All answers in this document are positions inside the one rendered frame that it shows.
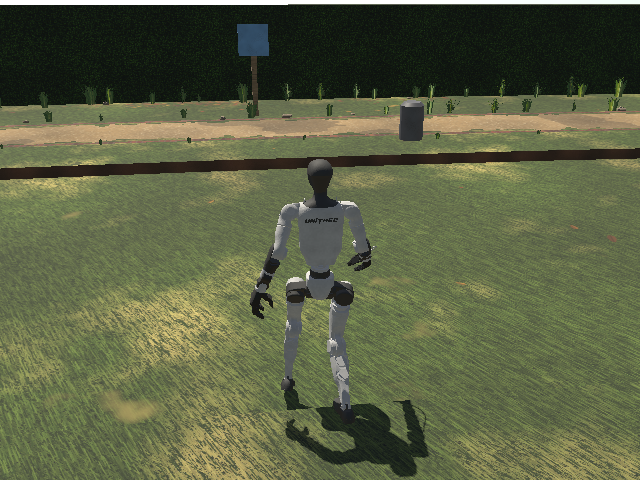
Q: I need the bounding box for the left robot forearm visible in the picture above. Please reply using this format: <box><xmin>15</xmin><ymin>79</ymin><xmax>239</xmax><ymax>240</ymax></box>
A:
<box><xmin>255</xmin><ymin>244</ymin><xmax>280</xmax><ymax>293</ymax></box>

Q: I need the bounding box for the robot head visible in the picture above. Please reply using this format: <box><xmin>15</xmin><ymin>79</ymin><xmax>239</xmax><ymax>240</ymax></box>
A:
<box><xmin>303</xmin><ymin>159</ymin><xmax>338</xmax><ymax>208</ymax></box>

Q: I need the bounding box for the left robot hand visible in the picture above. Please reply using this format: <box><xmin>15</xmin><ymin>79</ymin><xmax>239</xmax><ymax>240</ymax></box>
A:
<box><xmin>250</xmin><ymin>289</ymin><xmax>273</xmax><ymax>319</ymax></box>

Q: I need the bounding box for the right robot hand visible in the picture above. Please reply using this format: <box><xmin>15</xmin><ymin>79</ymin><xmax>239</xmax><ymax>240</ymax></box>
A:
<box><xmin>347</xmin><ymin>254</ymin><xmax>371</xmax><ymax>271</ymax></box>

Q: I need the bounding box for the humanoid robot torso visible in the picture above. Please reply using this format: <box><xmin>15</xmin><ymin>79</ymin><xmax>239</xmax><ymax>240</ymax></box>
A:
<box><xmin>297</xmin><ymin>197</ymin><xmax>344</xmax><ymax>300</ymax></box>

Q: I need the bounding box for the right robot forearm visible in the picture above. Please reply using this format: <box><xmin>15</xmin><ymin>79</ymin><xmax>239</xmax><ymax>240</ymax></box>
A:
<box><xmin>358</xmin><ymin>238</ymin><xmax>372</xmax><ymax>262</ymax></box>

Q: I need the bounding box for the robot right upper arm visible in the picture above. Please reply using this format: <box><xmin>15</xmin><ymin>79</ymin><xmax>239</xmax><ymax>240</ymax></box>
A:
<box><xmin>340</xmin><ymin>201</ymin><xmax>369</xmax><ymax>253</ymax></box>

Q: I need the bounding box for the robot left upper arm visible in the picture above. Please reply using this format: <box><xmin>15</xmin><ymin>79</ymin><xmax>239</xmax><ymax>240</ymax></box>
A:
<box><xmin>271</xmin><ymin>202</ymin><xmax>300</xmax><ymax>260</ymax></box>

